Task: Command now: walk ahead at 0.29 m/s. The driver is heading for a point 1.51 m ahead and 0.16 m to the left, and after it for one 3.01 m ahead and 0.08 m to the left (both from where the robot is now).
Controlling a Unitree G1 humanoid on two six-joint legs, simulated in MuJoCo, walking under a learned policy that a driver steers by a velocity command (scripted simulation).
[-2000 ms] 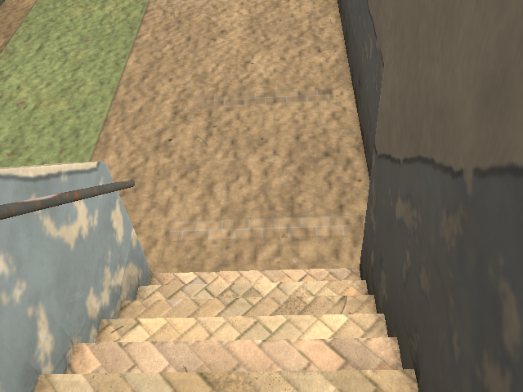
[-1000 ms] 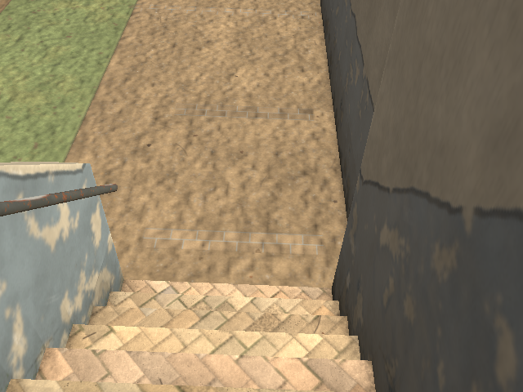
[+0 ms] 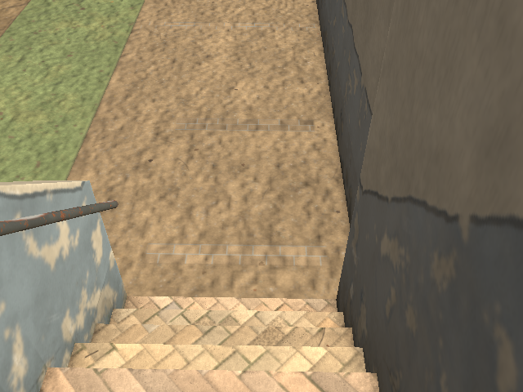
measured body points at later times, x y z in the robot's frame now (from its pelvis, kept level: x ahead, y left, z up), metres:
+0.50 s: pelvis +0.14 +0.01 -0.13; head +0.14 +0.01 +0.32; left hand +0.03 +0.25 -0.27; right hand +0.27 -0.25 -0.25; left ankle +0.24 +0.10 -0.85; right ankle -0.03 -0.12 -0.73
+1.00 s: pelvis +0.30 -0.01 -0.34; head +0.28 -0.01 +0.10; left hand +0.42 +0.21 -0.48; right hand +0.24 -0.23 -0.50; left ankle +0.19 +0.10 -0.95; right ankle +0.43 -0.12 -1.09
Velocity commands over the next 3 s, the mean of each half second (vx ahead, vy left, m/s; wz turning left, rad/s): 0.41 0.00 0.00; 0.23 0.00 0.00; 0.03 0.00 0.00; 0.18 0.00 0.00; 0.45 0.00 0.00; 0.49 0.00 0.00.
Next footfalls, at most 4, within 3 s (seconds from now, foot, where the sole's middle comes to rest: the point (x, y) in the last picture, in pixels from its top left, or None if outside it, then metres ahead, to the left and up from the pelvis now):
0.54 left None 0.23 0.10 -0.99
1.06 right None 0.44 -0.13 -1.20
1.82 left None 0.25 0.09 -0.99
2.40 right None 0.46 -0.07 -1.20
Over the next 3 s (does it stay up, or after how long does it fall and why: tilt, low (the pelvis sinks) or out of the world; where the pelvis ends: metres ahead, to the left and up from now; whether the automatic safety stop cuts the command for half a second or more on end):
stays up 0.65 -0.03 -0.64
